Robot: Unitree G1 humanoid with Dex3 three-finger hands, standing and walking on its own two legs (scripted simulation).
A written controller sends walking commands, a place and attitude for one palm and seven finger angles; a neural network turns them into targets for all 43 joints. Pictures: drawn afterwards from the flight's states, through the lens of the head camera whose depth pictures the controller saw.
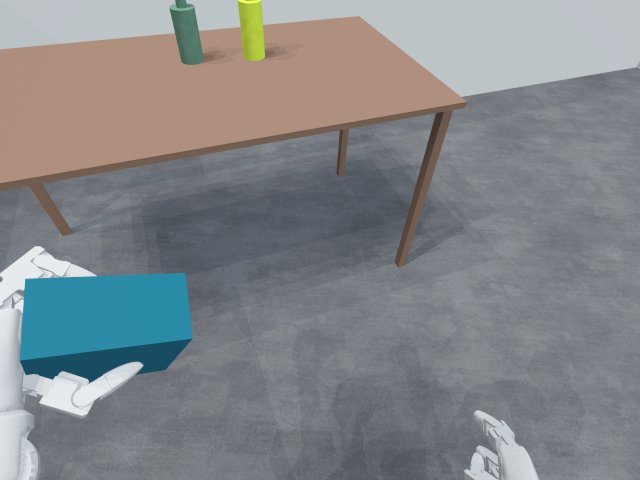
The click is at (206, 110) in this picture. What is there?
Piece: table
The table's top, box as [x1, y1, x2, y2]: [0, 16, 466, 190]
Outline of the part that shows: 466,101 359,16 263,25 265,57 257,61 250,61 243,57 240,27 199,31 204,60 201,63 195,65 186,65 181,62 174,33 0,49 0,190 461,108 465,106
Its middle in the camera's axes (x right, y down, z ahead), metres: -0.36 -0.45 +1.11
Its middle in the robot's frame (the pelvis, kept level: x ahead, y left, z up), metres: +1.12 +0.41 -0.04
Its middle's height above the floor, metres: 0.73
